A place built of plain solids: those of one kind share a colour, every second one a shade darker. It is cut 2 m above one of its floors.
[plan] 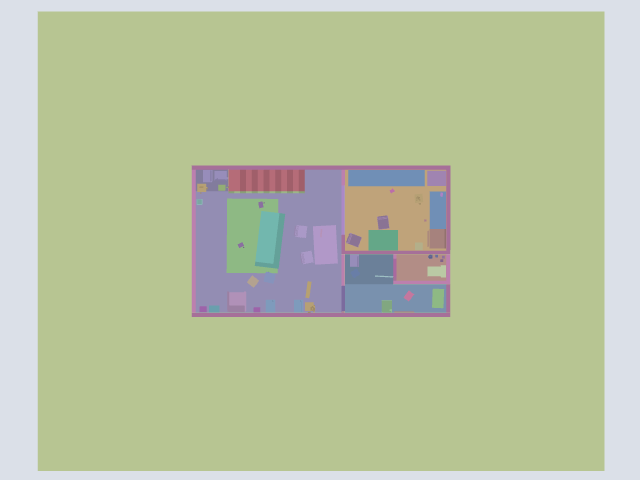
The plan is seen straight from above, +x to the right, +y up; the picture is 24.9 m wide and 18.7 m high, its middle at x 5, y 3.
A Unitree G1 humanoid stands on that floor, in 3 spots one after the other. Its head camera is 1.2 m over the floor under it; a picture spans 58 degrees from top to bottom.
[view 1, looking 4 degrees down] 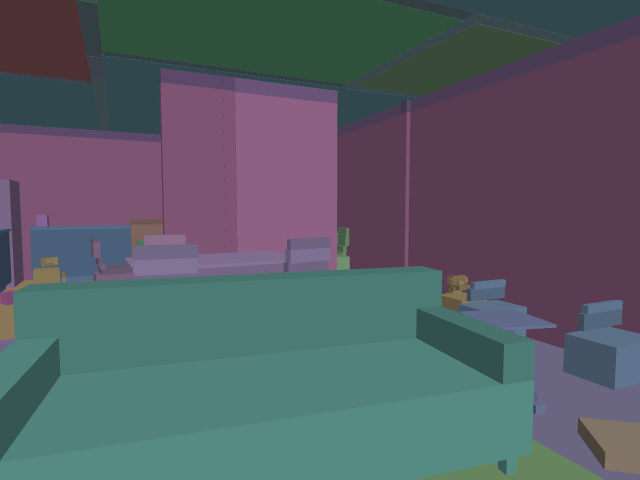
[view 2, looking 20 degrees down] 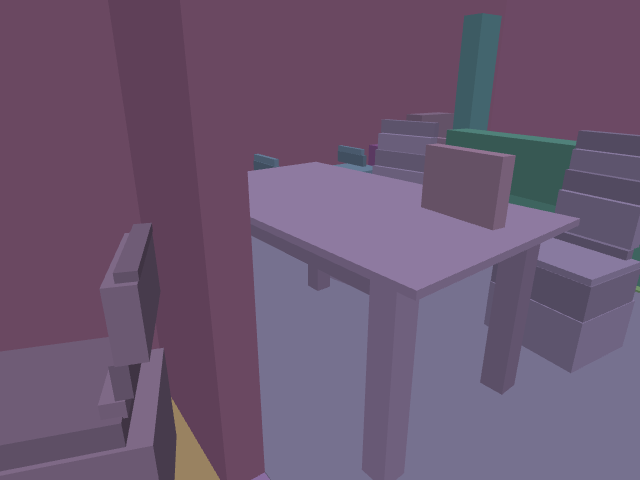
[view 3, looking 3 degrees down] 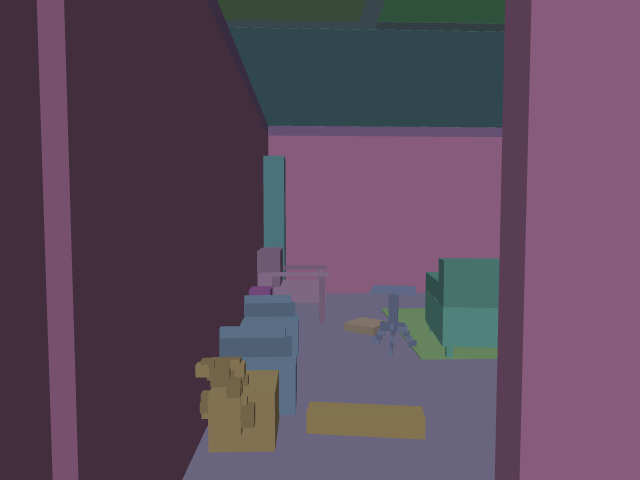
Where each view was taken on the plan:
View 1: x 1.18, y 3.62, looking -25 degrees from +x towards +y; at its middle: chair_ladder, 3.41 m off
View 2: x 6.33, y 4.17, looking -126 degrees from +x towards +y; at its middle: dining_table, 1.32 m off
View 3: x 6.92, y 0.72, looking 178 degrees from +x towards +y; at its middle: wall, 6.78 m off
